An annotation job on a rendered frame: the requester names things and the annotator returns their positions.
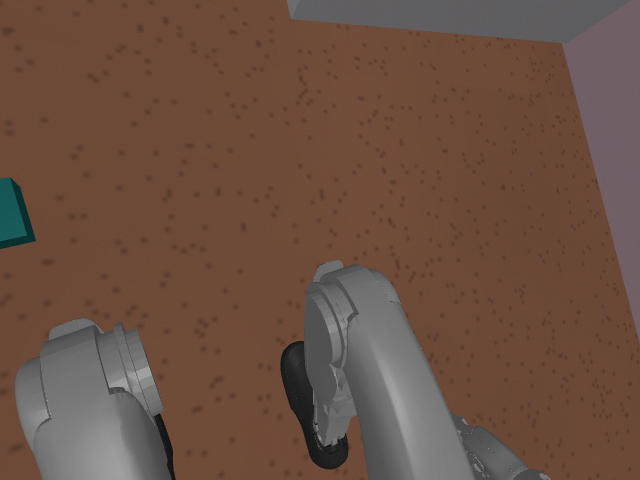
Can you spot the right robot foot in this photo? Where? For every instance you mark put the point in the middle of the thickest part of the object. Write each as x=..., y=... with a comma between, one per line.
x=300, y=396

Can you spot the left robot foot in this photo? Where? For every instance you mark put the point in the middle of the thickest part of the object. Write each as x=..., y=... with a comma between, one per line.
x=166, y=443

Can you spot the small box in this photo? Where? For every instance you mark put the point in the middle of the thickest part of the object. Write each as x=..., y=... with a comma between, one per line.
x=15, y=225

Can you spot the right robot hand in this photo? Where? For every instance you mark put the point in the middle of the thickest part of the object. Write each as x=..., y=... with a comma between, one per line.
x=489, y=457

